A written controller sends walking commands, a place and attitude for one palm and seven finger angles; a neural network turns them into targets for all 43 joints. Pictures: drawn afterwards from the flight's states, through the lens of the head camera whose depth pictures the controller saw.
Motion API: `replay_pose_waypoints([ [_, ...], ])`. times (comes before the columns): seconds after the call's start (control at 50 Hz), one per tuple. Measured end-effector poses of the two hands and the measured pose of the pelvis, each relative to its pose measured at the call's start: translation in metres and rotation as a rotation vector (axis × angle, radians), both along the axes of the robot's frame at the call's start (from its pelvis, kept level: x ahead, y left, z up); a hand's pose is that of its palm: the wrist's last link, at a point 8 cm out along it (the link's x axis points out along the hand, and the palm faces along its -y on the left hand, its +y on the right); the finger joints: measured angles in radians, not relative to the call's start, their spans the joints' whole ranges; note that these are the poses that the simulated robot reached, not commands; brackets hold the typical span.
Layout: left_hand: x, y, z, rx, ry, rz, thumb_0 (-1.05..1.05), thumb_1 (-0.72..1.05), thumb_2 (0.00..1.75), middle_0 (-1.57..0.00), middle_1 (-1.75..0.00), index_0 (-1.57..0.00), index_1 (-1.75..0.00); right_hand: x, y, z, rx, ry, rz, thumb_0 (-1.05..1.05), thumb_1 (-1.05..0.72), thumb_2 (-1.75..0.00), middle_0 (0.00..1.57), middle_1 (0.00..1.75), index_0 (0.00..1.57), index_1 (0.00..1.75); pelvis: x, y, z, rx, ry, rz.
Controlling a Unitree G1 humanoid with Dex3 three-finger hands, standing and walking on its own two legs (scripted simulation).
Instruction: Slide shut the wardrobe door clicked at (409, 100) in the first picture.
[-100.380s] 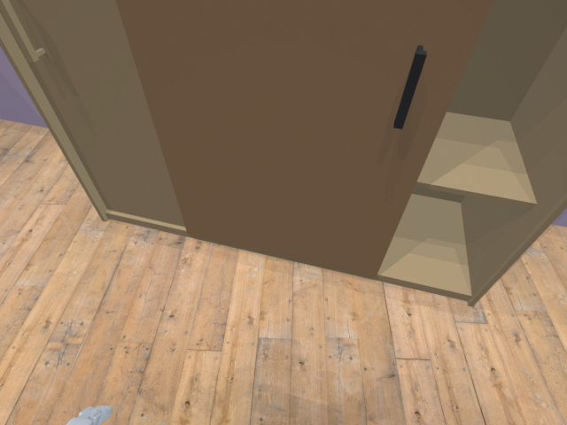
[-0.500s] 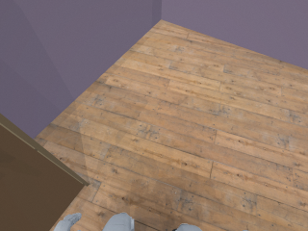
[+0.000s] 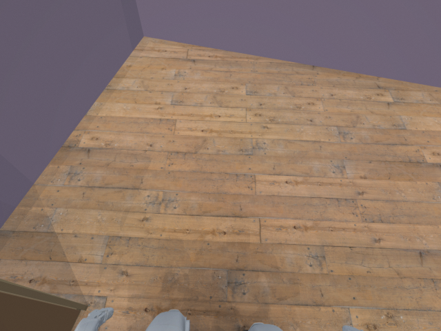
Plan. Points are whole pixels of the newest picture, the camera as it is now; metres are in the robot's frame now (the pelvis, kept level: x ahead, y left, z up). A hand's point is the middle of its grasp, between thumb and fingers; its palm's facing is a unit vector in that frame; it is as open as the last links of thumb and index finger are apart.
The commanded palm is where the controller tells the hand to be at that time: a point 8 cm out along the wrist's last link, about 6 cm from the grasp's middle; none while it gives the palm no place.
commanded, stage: walk to a spot facing it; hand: left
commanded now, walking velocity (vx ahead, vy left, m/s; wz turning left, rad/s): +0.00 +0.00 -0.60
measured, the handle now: out of the picture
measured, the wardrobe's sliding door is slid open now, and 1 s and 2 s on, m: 0.00 0.00 0.00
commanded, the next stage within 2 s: turn to face it in 1.88 s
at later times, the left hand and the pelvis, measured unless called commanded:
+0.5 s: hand (154, 308) +0.17 +0.15 -0.16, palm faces -0.29 -0.93 -0.24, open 7.4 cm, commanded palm none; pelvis +0.01 -0.02 +0.00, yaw -18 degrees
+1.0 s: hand (193, 285) +0.22 +0.07 -0.17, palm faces -0.56 -0.80 -0.24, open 7.4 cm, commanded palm none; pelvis +0.02 -0.04 +0.00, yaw -36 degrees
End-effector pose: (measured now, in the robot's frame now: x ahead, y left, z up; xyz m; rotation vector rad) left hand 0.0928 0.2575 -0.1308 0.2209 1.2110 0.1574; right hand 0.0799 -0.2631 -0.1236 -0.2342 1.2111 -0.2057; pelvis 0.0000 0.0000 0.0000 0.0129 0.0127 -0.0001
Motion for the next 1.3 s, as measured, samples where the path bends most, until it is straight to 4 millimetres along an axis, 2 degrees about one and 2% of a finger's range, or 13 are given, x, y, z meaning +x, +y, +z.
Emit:
replay_pose_waypoints([
  [0.08,0.014,0.002,-0.011,-0.027,0.012,-0.035,0.01,0.91,0.89,-0.20,-0.30,-0.20,-0.30,-0.009,0.005,0.001,-0.021,-0.042,-0.032,0.01,-0.91,-0.90,0.20,0.30,0.20,0.30,0.003,0.008,-0.006,-0.019,0.012,-0.049],
  [0.18,0.040,-0.011,-0.002,-0.044,-0.008,-0.095,0.01,0.91,0.89,-0.20,-0.30,-0.20,-0.30,-0.040,0.006,0.006,-0.006,0.021,-0.068,0.01,-0.91,-0.90,0.20,0.30,0.20,0.30,0.005,0.000,0.002,-0.023,0.005,-0.106],
  [0.26,0.064,-0.033,0.007,-0.041,-0.048,-0.169,0.01,0.91,0.89,-0.20,-0.30,-0.20,-0.30,-0.066,-0.005,-0.002,0.021,0.057,-0.133,0.01,-0.91,-0.90,0.20,0.30,0.20,0.30,0.007,-0.011,0.002,-0.038,0.002,-0.158],
  [0.32,0.077,-0.047,0.003,-0.012,-0.083,-0.225,0.01,0.91,0.89,-0.20,-0.30,-0.20,-0.30,-0.081,-0.020,-0.017,0.033,0.070,-0.203,0.01,-0.90,-0.90,0.20,0.30,0.20,0.30,0.008,-0.022,-0.010,-0.015,0.004,-0.202],
  [0.44,0.078,-0.061,0.005,0.004,-0.021,-0.279,0.00,0.91,0.89,-0.20,-0.30,-0.20,-0.30,-0.083,-0.034,-0.006,0.011,0.046,-0.288,0.01,-0.91,-0.90,0.20,0.30,0.20,0.30,0.008,-0.023,0.000,-0.004,0.001,-0.270],
  [0.54,0.088,-0.064,-0.006,-0.022,0.011,-0.318,0.01,0.91,0.89,-0.20,-0.30,-0.20,-0.30,-0.079,-0.031,0.003,-0.025,-0.028,-0.329,0.01,-0.91,-0.90,0.20,0.30,0.20,0.30,0.014,-0.017,-0.003,-0.013,0.013,-0.336],
  [0.62,0.102,-0.073,-0.007,-0.039,0.018,-0.366,0.01,0.91,0.89,-0.20,-0.30,-0.20,-0.30,-0.093,-0.024,0.007,-0.025,-0.022,-0.354,0.01,-0.91,-0.90,0.20,0.30,0.20,0.30,0.014,-0.020,-0.001,-0.016,0.007,-0.387],
  [0.72,0.122,-0.101,0.005,-0.052,-0.019,-0.442,0.01,0.91,0.89,-0.20,-0.30,-0.20,-0.30,-0.120,-0.023,0.003,0.010,0.021,-0.406,0.01,-0.91,-0.90,0.20,0.30,0.20,0.30,0.014,-0.031,0.004,-0.040,0.007,-0.448],
  [0.82,0.136,-0.127,0.002,-0.018,-0.070,-0.523,0.01,0.91,0.89,-0.20,-0.30,-0.20,-0.30,-0.148,-0.037,-0.017,0.033,0.038,-0.511,0.01,-0.90,-0.90,0.20,0.30,0.20,0.30,0.010,-0.045,-0.010,-0.024,0.000,-0.507],
  [0.94,0.137,-0.139,0.003,0.000,-0.008,-0.580,0.01,0.91,0.89,-0.20,-0.30,-0.20,-0.30,-0.151,-0.045,-0.002,0.007,0.012,-0.588,0.01,-0.91,-0.90,0.20,0.30,0.20,0.30,0.013,-0.045,0.000,0.001,0.003,-0.586],
  [1.06,0.154,-0.152,-0.009,-0.024,0.025,-0.648,0.01,0.91,0.89,-0.20,-0.30,-0.20,-0.30,-0.161,-0.034,0.003,-0.035,-0.027,-0.639,0.01,-0.91,-0.90,0.20,0.30,0.20,0.30,0.019,-0.043,-0.004,-0.012,0.016,-0.668],
  [1.16,0.169,-0.185,0.003,-0.047,-0.005,-0.718,0.01,0.91,0.89,-0.20,-0.30,-0.20,-0.30,-0.189,-0.020,0.005,0.005,0.023,-0.687,0.01,-0.91,-0.90,0.20,0.30,0.20,0.30,0.016,-0.054,0.004,-0.030,0.012,-0.728],
  [1.3,0.177,-0.232,0.005,-0.027,-0.083,-0.840,0.01,0.91,0.89,-0.20,-0.30,-0.20,-0.30,-0.233,-0.025,-0.019,0.049,0.052,-0.826,0.01,-0.91,-0.90,0.20,0.30,0.20,0.30,0.004,-0.072,-0.010,-0.022,-0.001,-0.812],
])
